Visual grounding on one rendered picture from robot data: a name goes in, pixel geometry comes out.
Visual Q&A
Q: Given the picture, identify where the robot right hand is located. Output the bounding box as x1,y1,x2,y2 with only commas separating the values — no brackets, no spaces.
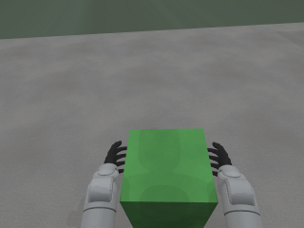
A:
207,142,232,177

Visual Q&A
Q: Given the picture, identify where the robot left hand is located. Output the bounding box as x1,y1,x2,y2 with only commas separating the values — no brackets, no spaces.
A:
104,141,127,174

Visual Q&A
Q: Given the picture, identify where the robot left forearm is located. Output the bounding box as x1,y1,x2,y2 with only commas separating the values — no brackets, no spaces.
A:
81,162,120,228

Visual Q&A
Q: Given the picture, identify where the carton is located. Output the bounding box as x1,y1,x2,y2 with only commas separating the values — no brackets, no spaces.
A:
119,128,219,228

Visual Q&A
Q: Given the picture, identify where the robot right forearm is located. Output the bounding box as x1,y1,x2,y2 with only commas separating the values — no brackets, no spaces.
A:
218,164,263,228

